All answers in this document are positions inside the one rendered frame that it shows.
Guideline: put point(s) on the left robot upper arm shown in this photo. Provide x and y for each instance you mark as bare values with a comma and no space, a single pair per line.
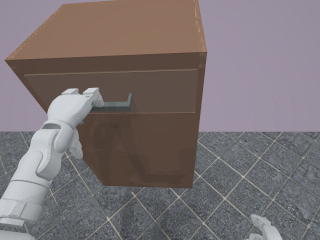
11,235

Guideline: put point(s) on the cabinet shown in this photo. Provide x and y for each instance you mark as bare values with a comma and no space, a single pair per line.
126,149

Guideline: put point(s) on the handle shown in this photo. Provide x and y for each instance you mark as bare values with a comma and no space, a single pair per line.
114,106

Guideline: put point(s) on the robot right hand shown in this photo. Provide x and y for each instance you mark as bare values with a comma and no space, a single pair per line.
269,232

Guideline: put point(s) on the left robot forearm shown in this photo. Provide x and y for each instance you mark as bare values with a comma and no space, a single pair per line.
22,200

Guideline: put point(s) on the robot left hand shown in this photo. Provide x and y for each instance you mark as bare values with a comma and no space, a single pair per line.
71,108

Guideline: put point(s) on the drawer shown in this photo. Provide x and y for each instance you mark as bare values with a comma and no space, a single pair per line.
153,91

